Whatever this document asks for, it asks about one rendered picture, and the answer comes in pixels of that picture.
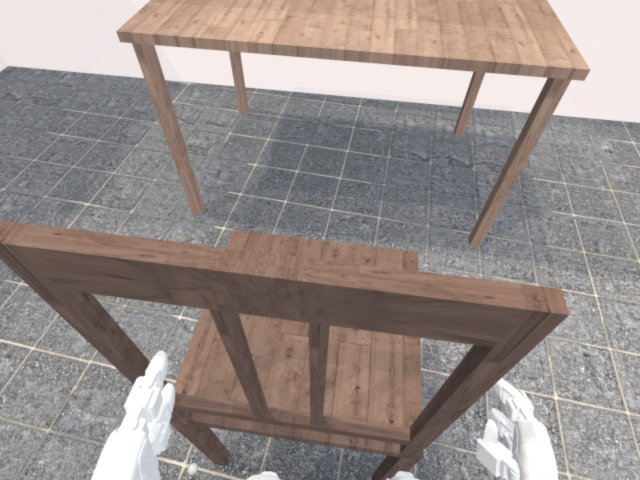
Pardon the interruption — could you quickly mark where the chair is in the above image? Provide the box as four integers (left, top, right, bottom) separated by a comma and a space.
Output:
0, 221, 569, 480

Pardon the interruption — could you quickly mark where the table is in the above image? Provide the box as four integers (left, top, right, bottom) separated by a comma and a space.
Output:
116, 0, 590, 247

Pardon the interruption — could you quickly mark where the robot right hand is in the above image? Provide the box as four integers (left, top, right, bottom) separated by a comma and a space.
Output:
476, 378, 558, 480

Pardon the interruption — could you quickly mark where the robot left hand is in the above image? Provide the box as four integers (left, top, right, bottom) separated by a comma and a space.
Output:
91, 350, 175, 480

